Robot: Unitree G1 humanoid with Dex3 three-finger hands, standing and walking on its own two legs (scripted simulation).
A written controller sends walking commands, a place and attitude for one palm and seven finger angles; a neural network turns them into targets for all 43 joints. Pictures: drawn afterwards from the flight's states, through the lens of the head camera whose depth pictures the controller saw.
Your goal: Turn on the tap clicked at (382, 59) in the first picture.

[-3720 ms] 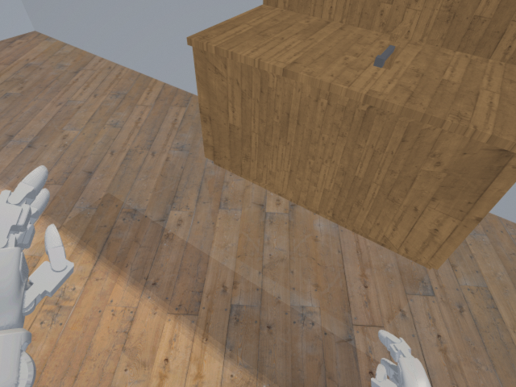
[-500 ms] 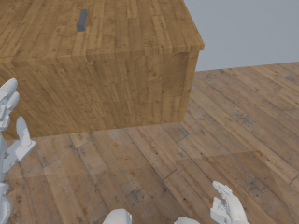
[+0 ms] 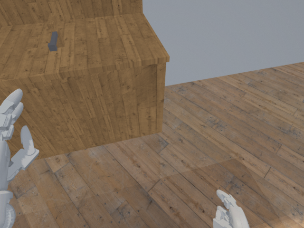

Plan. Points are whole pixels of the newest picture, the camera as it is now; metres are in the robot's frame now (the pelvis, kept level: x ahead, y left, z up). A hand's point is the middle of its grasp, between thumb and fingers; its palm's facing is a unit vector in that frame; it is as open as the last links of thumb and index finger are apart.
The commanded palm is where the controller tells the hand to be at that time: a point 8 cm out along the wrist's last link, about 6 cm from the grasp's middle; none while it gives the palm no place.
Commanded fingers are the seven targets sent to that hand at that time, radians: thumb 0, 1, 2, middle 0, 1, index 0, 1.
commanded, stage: take the last steps up to it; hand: left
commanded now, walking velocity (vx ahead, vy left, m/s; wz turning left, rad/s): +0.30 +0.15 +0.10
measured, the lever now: (52, 46) +0.79 +0.50 +0.06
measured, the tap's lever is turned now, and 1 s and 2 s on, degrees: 0 0 0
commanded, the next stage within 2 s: come to a stop and stand still in 1.76 s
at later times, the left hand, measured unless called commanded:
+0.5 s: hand (16, 143) +0.23 +0.28 +0.18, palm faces +0.47 -0.80 -0.38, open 7.4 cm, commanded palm +0.17 +0.32 +0.19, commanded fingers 0.00 0.90 0.90 -0.20 -0.30 -0.20 -0.30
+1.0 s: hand (32, 104) +0.32 +0.29 +0.19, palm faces +0.42 -0.79 -0.45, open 7.4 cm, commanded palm +0.26 +0.34 +0.19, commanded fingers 0.00 0.90 0.90 -0.20 -0.30 -0.20 -0.30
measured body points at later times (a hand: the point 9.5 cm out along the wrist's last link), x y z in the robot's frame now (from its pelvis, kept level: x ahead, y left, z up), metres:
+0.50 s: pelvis +0.02 +0.03 +0.00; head +0.02 +0.03 +0.45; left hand +0.20 +0.32 +0.20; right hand +0.18 -0.22 -0.08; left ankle +0.03 +0.15 -0.72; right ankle +0.00 -0.08 -0.69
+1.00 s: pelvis +0.12 +0.06 +0.01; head +0.15 +0.05 +0.46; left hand +0.29 +0.33 +0.21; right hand +0.28 -0.20 -0.08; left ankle +0.17 +0.22 -0.70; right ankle +0.08 -0.06 -0.72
